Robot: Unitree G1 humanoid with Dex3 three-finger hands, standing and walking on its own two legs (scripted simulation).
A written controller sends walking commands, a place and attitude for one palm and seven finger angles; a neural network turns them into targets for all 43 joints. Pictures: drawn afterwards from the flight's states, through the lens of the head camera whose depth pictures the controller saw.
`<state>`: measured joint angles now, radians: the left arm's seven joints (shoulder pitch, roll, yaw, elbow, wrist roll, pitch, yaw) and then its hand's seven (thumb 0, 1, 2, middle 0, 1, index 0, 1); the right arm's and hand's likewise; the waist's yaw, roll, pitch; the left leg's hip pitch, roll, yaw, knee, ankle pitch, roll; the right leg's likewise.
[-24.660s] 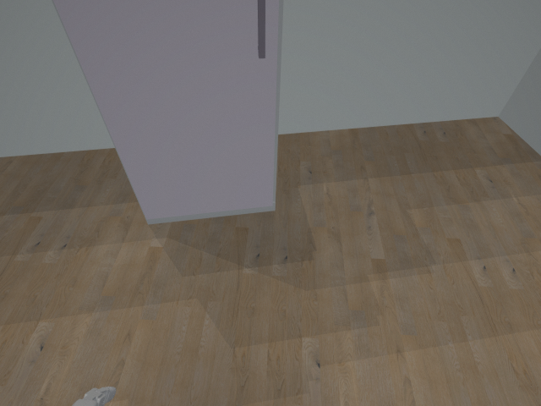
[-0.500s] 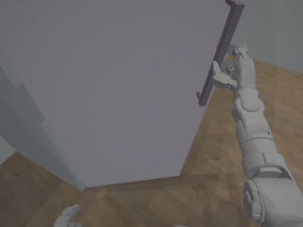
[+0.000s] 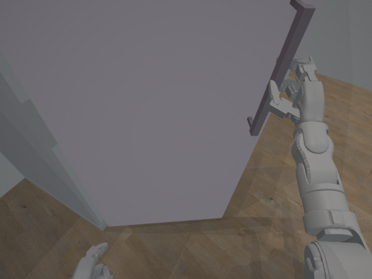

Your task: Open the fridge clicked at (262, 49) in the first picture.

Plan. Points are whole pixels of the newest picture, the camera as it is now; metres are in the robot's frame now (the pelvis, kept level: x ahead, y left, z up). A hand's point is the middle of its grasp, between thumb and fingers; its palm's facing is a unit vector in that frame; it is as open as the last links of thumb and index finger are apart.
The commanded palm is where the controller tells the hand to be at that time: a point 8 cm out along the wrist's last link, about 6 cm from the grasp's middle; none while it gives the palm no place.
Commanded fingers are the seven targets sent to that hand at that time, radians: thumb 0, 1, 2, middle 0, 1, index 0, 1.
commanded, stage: loosen the grip on the handle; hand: right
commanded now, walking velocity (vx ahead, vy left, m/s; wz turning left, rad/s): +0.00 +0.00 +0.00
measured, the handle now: (270, 79) +0.48 -0.14 +0.20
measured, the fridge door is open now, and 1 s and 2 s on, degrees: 55 52 52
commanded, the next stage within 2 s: slip the hand off the handle in 0.68 s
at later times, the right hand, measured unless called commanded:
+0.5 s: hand (277, 114) +0.39 -0.14 +0.18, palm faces +0.05 +0.98 -0.19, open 12.3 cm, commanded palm +0.36 -0.20 +0.19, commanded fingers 0.00 0.55 -0.20 0.30 1.22 0.30 1.22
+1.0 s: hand (308, 112) +0.39 -0.20 +0.19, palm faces +0.13 +0.98 -0.15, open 14.7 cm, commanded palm +0.36 -0.24 +0.19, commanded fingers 0.00 0.55 -0.20 0.25 1.15 0.25 1.15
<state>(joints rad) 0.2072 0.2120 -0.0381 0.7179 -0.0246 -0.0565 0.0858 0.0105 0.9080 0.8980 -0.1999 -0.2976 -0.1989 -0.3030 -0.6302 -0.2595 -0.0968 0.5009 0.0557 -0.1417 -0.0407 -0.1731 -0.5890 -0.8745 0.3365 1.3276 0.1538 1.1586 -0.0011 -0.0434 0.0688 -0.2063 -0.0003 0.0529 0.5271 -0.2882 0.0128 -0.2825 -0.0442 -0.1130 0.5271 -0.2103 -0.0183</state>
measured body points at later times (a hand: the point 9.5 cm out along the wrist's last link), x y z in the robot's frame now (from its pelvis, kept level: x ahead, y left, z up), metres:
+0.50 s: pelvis -0.03 +0.01 +0.00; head -0.03 +0.00 +0.45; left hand +0.10 +0.27 -0.10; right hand +0.38 -0.20 +0.19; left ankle +0.00 +0.11 -0.73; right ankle +0.05 -0.10 -0.73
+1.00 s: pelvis +0.02 +0.00 +0.00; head +0.02 +0.00 +0.45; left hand +0.16 +0.26 -0.09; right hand +0.38 -0.25 +0.20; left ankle +0.00 +0.11 -0.73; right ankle +0.05 -0.10 -0.73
